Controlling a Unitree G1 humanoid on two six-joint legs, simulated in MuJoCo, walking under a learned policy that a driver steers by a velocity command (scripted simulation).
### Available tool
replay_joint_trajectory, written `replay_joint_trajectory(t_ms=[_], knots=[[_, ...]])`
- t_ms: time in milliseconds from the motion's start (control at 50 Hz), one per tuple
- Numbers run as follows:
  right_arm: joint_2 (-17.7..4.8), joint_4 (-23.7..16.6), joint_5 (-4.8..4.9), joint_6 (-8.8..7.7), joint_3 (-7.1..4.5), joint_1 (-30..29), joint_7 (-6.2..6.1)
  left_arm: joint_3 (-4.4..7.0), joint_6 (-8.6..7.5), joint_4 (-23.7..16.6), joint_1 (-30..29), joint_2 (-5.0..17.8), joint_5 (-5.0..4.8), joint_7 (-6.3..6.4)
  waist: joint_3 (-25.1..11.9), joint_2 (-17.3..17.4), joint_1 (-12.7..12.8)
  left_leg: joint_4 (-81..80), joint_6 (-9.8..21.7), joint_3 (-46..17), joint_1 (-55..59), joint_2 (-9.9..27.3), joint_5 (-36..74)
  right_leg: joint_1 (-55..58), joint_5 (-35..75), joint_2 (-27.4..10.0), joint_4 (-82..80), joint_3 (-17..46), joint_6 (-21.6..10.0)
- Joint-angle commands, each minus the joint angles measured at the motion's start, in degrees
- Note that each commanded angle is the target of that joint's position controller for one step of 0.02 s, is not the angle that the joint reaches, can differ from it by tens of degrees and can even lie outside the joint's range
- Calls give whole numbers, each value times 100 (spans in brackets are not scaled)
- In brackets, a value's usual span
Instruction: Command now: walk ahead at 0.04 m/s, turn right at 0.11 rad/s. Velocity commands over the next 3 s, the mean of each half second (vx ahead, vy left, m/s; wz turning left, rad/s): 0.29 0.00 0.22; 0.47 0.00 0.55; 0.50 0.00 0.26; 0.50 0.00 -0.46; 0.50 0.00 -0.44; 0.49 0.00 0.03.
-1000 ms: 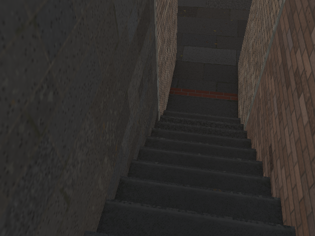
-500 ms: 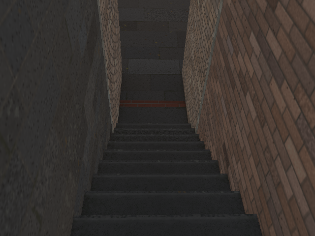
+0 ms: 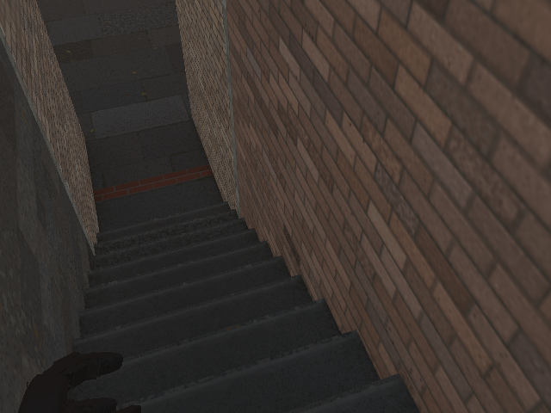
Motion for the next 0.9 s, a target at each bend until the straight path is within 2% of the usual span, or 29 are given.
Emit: replay_joint_trajectory(t_ms=[20, 40, 60, 80, 100, 160, 180, 200, 220, 240, 260, 280, 320, 360, 420, 460, 500, 520, 540, 560, 580, 600, 620, 660, 680, 720, 740, 780, 900], knots=[[-795, -380, 119, -227, -147, -719, 158, 41, -41, 52, 412, 283, -114, -102, -132, 710, 749, -1966, 971, -1878, -617, 945, 1251, 1346, 493, -220, -869, -528, 24], [-792, -384, 35, -257, -132, -1161, 239, 19, -95, 353, 1139, 260, -207, -183, -112, 792, 1075, -1466, 727, -1322, -1250, 578, 343, 2446, 696, -82, -1330, -753, -19], [-496, -435, -89, -235, -36, -847, 318, 81, -178, 567, 1539, 578, -327, -164, -95, -224, 1064, -942, 207, -360, -1703, -66, -671, 2765, -667, 64, -2419, -260, 61], [-811, -288, -274, -156, -115, 42, 387, 216, -226, 634, 1802, 1181, -171, -132, 10, -2192, 841, -79, -19, 761, -1048, -1014, -1623, 2143, -2763, 4, -4675, 899, 524], [-998, 37, -228, -68, -183, 797, 435, 256, -265, 562, 1674, 1328, 24, -108, 150, -2738, 459, 487, 259, 667, -1001, -1621, -1593, 2287, -4265, -350, -5890, 2193, 596], [-884, 728, -178, 27, -188, 1583, 312, 192, -355, 287, 180, 687, 145, 125, 40, -1882, -305, -189, 797, -712, 358, -982, 398, 1298, -2917, -869, -4651, 2650, 104], [-903, 1014, -57, 17, -145, 3165, 273, 163, -406, -137, -1768, 594, 264, 102, -443, -1794, -1710, -1210, 1109, -600, 3504, -460, 1084, -558, 199, -221, -3572, 596, 647], [-596, 1255, 142, -20, -158, 2768, 193, 10, -277, -55, -2307, 24, 98, 52, 314, 231, -1807, -2439, 1072, -1957, 4045, -44, 1754, -2364, -737, 223, -1052, 84, 200], [-449, 937, 276, -104, -44, 1972, 86, -217, -183, 148, -1436, -431, 58, 63, 665, 328, -815, -2971, 757, -2530, 3336, -210, 1716, -2434, -794, 284, -85, 411, -43], [-887, 863, 208, -240, -125, 1299, 77, -235, -169, 178, -290, -371, -46, 94, 446, 1467, 128, -3500, 668, -3717, 3002, 180, 3044, -2038, -1128, 167, -749, 383, -289], [-831, 541, 224, -252, -108, 496, 1, -116, -169, 123, -304, 272, 7, 27, 807, 811, 492, -3689, 945, -3990, 1580, 210, 2590, -1139, 197, -223, -1748, 399, -160], [-688, 406, 208, -370, -60, -199, -13, -48, -225, 140, -476, 476, 79, -43, 960, 638, 695, -3347, 1233, -3462, 518, -86, 2102, -136, 1474, -292, -2232, 57, -61], [-503, 454, 191, -533, -50, -293, 125, -118, -298, 305, -111, 113, 224, -303, 300, 402, 605, -2902, 1206, -2717, -459, -468, 1779, 1787, 3108, -159, -2577, -474, -102], [-271, 710, 380, -546, -36, 157, 170, -244, -242, 441, 81, -164, 68, -318, 302, 592, 365, -2688, 971, -2319, -746, -702, 1974, 2749, 2893, -33, -3037, -758, -41], [-91, 1008, 76, -269, -89, 773, 83, -237, -351, 526, 119, 4, -73, -158, 493, 656, -134, -1757, 976, -2371, 591, -949, 2410, 2381, 2703, -312, -4704, -543, 42], [-83, 1118, 44, -111, -158, 1033, 14, -196, -449, 763, 362, 23, -111, -40, 494, 368, -337, -806, 1065, -2361, 1282, -1107, 3051, 2477, 3039, -564, -5902, -452, 50], [-107, 1247, 138, -14, -185, 1133, 39, -23, -497, 1217, 1460, 273, -16, 39, 361, 73, -78, 557, 1144, -2256, 444, -1198, 3457, 4008, 3454, -814, -6299, -750, 3], [-135, 1205, 172, -42, -225, 1028, 126, 89, -481, 1439, 2097, 464, 2, 9, 89, -210, 186, 1381, 1178, -2103, -592, -1381, 2155, 5232, 3714, -1054, -5745, -574, -4], [76, 1229, 334, -111, -277, 1339, 187, 192, -468, 1655, 3107, 819, 115, -54, -721, -1093, 486, 3116, 998, -1644, -2623, -1582, -1003, 7631, 4874, -1832, -3718, -11, -353], [95, 1257, 351, -126, -187, 1458, 81, 219, -489, 1687, 3526, 843, 81, -206, -1296, -901, 693, 4269, 1130, -1594, -3554, -1185, -1087, 8121, 3200, -2510, -3118, 457, -826], [101, 1292, 193, -146, -152, 1147, 14, 223, -500, 1595, 3611, 656, -25, -251, -1294, -537, 910, 4839, 1240, -1556, -3903, -966, -645, 7506, 1458, -2563, -3346, 611, -1057], [84, 843, 75, -152, -99, 473, -10, 349, -570, 1569, 3378, 1126, -95, -173, -1121, -1170, 890, 5079, 1008, -1030, -4324, -763, 435, 6511, -2084, -3383, -4478, 1991, -2012], [-372, 640, -81, -213, -279, -537, -34, 149, -691, 1380, 2626, 438, -71, -36, -240, -247, 834, 3354, 665, -1786, -4558, -474, 1985, 5341, -2842, -3159, -4795, 1747, -2005], [-432, 853, -140, -133, -382, -742, 7, -24, -817, 1384, 2302, 86, 100, 52, 761, 151, 480, 2019, 393, -1833, -3244, -425, 3133, 3109, -786, -2599, -4747, 1070, -1524], [-172, 889, -16, -56, -337, -668, 78, -126, -898, 1403, 2247, 7, 6, 106, 1065, 186, 193, 345, 154, -1827, -2311, -483, 4188, 1971, -74, -2241, -4679, 178, -1259], [307, 1156, -128, 180, -231, -211, 72, -55, -974, 1555, 2693, 426, -3, 89, 422, -880, 191, 993, 209, -1152, -1346, -820, 4800, 1754, 1601, -2141, -4194, -152, -1228], [258, 1104, -85, 230, -238, -248, 66, -62, -980, 1518, 2762, 420, -59, 81, 335, -993, 190, 1116, 276, -1162, -1622, -830, 4666, 2004, 1702, -2244, -4023, -166, -1216], [179, 793, 16, 127, -284, -1257, 105, -163, -1042, 1634, 3058, -1, -215, 169, 515, -936, 409, -403, 429, -1685, -2399, -715, 6338, 2689, -425, -1828, -3629, -295, -844], [372, 324, 150, 39, -157, -2616, 349, -178, -931, 1577, 3015, 180, -1, 122, 946, -392, 741, -2513, 536, -833, -790, -854, 7744, 1673, -2040, -1792, -2897, -791, -706]])
Next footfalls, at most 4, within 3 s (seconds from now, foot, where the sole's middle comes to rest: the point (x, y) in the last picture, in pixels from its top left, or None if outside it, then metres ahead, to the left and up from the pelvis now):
0.02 right None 0.13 -0.13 -0.70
0.20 left None -0.01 0.01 -0.68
0.52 right None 0.24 -0.17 -0.87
1.06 left None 0.44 0.10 -1.05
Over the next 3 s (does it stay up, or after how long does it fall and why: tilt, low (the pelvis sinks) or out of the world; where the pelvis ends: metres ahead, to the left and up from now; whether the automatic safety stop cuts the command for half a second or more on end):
stays up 1.25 0.27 -0.89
